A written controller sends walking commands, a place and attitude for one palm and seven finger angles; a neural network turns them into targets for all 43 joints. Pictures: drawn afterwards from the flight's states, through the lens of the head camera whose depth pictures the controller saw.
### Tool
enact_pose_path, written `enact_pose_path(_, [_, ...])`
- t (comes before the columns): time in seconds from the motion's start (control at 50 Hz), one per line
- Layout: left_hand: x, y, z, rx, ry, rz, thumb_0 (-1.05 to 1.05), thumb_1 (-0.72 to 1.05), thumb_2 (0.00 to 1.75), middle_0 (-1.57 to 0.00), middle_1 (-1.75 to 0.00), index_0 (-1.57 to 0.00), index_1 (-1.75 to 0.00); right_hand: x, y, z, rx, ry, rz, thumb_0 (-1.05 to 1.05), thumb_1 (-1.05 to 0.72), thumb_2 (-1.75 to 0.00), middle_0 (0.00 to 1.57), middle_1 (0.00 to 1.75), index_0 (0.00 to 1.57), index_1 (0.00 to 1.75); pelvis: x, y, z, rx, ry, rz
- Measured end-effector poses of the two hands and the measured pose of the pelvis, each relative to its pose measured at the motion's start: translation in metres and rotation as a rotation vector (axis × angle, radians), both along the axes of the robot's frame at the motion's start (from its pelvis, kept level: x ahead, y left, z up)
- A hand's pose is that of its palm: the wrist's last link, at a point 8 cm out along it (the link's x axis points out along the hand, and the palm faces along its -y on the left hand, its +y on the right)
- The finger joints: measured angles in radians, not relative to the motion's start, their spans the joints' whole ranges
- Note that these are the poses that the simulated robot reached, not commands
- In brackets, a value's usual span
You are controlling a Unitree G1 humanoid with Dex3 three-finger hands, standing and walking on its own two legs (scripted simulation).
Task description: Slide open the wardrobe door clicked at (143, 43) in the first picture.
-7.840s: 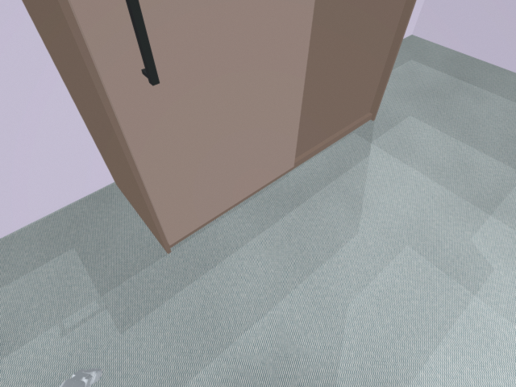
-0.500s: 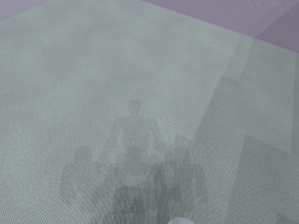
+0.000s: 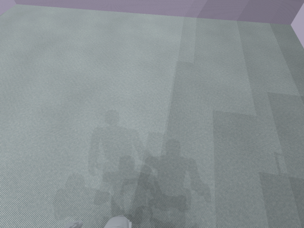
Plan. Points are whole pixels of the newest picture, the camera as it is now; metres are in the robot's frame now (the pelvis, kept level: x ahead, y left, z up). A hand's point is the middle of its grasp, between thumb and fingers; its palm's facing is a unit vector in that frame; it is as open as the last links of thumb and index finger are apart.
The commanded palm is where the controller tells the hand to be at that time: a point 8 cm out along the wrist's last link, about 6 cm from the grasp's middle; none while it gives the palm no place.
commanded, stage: turn to face it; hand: left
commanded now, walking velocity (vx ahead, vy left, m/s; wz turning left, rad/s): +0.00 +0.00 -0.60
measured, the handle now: out of the picture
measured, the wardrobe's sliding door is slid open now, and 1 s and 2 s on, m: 0.00 0.00 0.00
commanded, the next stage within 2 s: none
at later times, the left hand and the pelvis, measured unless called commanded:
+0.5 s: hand out of the picture +0.14 +0.21 -0.16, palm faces -0.28 -0.94 -0.21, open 7.4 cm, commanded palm none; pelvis +0.00 +0.03 +0.00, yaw -19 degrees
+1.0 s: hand (116, 221) +0.16 +0.12 -0.17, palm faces -0.54 -0.81 -0.22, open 7.4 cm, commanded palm none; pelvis -0.01 +0.00 +0.00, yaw -35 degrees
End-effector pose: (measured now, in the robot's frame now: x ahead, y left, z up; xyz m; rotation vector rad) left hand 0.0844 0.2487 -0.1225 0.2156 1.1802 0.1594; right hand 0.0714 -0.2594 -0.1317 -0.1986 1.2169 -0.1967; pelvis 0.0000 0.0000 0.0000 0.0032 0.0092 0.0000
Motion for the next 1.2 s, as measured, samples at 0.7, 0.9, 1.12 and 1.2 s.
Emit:
enact_pose_path(0.7, [0.096, -0.073, 0.001, 0.013, -0.05, -0.471, 0.0, 0.91, 0.9, -0.2, -0.3, -0.2, -0.3, -0.189, 0.011, -0.022, 0.05, 0.125, -0.502, 0.01, -0.9, -0.89, 0.2, 0.3, 0.2, 0.3, -0.021, -0.005, -0.01, -0.004, -0.009, -0.446])
enact_pose_path(0.9, [0.093, -0.091, -0.001, -0.011, 0.008, -0.557, 0.0, 0.9, 0.9, -0.21, -0.3, -0.21, -0.3, -0.174, -0.007, 0.002, -0.006, 0.009, -0.559, 0.01, -0.9, -0.9, 0.19, 0.3, 0.2, 0.3, -0.021, -0.008, 0.001, -0.001, -0.002, -0.556])
enact_pose_path(1.12, [0.121, -0.063, -0.031, -0.026, 0.091, -0.631, 0.0, 0.9, 0.9, -0.21, -0.3, -0.21, -0.3, -0.147, 0.02, 0.023, -0.1, -0.098, -0.616, 0.01, -0.9, -0.89, 0.2, 0.3, 0.2, 0.3, -0.002, 0.023, -0.007, -0.021, 0.011, -0.701])
enact_pose_path(1.2, [0.136, -0.062, -0.025, -0.025, 0.099, -0.682, 0.0, 0.91, 0.9, -0.2, -0.3, -0.2, -0.3, -0.159, 0.043, 0.029, -0.09, -0.077, -0.662, 0.01, -0.9, -0.89, 0.2, 0.3, 0.2, 0.3, 0.003, 0.028, 0.001, -0.036, 0.01, -0.75])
